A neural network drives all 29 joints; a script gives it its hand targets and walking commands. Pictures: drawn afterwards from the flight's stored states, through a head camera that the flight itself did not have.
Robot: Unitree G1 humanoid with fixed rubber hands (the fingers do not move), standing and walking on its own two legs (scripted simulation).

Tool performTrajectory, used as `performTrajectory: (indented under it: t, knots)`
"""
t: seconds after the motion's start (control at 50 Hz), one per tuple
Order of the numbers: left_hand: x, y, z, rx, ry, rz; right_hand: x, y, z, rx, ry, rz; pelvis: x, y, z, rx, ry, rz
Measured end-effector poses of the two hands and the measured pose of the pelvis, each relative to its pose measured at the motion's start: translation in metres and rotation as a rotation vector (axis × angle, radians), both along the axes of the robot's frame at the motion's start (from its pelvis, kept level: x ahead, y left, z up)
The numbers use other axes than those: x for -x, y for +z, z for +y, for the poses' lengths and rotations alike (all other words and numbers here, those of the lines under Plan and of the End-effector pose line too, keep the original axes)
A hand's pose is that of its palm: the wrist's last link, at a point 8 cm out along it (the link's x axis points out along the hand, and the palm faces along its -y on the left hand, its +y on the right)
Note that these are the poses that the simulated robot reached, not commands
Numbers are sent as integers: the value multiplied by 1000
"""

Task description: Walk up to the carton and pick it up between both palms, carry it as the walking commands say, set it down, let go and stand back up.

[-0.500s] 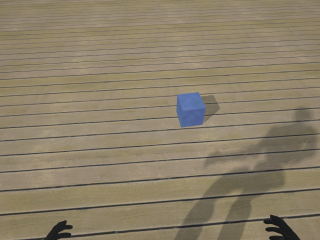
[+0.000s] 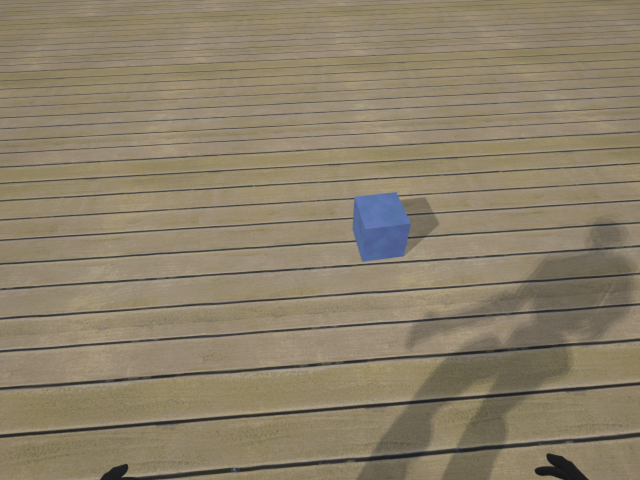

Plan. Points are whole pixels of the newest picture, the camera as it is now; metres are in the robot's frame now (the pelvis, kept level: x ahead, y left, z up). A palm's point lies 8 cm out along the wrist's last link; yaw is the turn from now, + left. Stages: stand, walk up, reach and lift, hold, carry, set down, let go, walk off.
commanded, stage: stand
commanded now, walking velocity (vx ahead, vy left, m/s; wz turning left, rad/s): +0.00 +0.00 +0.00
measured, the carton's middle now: (379, 226) +1.22 -0.24 -0.68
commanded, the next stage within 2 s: walk up in 0.98 s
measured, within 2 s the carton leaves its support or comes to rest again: neither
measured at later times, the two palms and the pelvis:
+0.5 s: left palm out of the picture +0.10 +0.31 -0.10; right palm out of the picture +0.10 -0.31 -0.10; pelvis +0.00 +0.00 +0.00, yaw +0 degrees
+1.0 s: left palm out of the picture +0.11 +0.31 -0.10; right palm out of the picture +0.11 -0.31 -0.10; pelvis +0.01 +0.00 +0.01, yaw +0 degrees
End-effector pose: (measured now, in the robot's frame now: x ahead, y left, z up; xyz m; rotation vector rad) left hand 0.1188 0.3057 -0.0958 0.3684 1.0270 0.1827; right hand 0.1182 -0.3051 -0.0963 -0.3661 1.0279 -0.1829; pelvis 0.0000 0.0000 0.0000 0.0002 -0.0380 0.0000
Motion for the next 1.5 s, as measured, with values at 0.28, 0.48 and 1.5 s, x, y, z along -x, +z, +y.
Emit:
performTrajectory:
  t: [0.28, 0.48, 1.5]
  knots:
    - [14, -2, 3, -7, 22, 52, 14, -2, -5, 4, -27, 54, 1, 4, -1, 0, 0, -2]
    - [16, -2, 4, -9, 28, 68, 16, -2, -6, 6, -33, 70, 0, 5, -1, 0, 1, -1]
    - [-12, -29, -101, 59, 10, 187, 21, -48, -47, -119, -149, 184, -76, -12, -70, -12, -112, 35]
